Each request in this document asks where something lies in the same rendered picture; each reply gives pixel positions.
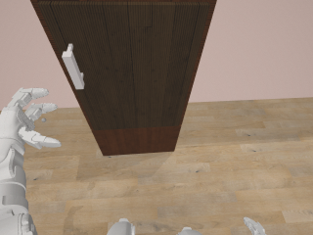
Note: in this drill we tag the robot left forearm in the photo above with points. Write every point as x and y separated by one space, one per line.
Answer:
12 178

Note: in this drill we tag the robot left thigh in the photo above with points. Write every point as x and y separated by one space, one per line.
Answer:
122 228

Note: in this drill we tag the handle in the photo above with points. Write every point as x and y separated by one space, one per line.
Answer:
72 68

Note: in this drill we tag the robot left shin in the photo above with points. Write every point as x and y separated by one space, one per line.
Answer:
123 220

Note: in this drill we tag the robot left upper arm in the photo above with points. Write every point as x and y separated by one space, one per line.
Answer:
18 224

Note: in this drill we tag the robot left hand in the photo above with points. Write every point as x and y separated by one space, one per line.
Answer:
13 119

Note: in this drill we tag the cupboard door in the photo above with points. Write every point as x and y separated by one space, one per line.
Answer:
137 57

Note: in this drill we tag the robot right hand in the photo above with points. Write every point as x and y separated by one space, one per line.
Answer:
255 227

